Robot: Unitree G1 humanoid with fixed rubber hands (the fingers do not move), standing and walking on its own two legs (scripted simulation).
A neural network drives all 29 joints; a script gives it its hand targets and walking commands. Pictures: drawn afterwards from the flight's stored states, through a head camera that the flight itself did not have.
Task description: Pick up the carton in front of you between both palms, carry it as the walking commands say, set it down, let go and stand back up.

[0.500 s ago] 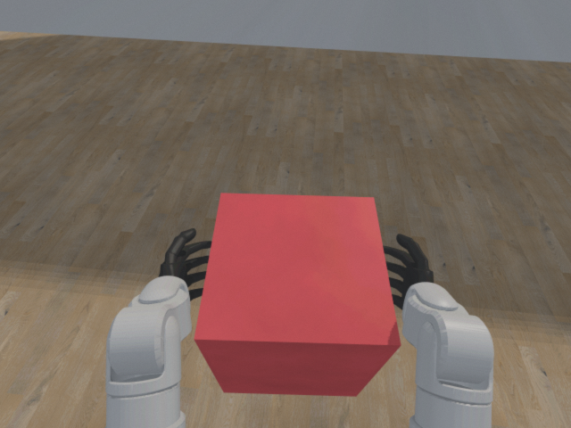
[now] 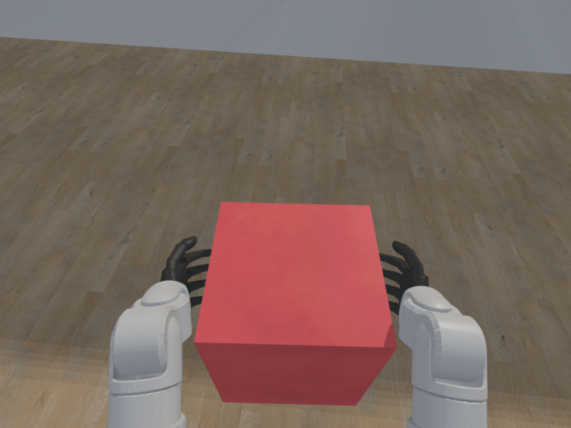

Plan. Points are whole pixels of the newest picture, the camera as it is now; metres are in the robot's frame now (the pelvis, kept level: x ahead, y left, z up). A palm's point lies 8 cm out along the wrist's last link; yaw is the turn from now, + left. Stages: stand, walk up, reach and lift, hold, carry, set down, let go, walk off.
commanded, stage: carry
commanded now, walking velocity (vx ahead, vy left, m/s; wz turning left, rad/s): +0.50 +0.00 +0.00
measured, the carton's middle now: (292, 309) +0.29 +0.00 +0.01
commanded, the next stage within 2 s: none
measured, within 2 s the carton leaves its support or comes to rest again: neither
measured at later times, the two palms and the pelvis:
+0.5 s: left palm (220, 133) +0.59 +0.14 +0.11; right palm (377, 138) +0.60 -0.16 +0.10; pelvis +0.34 -0.01 +0.00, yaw +2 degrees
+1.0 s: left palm (231, 67) +0.92 +0.16 +0.09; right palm (347, 70) +0.92 -0.14 +0.09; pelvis +0.65 +0.01 +0.00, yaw +1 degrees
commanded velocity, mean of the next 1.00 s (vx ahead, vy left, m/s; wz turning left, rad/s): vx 0.38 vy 0.00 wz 0.00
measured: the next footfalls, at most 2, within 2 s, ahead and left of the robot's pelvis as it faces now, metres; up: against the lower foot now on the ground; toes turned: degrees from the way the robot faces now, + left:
right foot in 0.50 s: +0.51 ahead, -0.11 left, +0.00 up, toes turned -9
left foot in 0.96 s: +0.80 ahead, +0.10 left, +0.00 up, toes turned -6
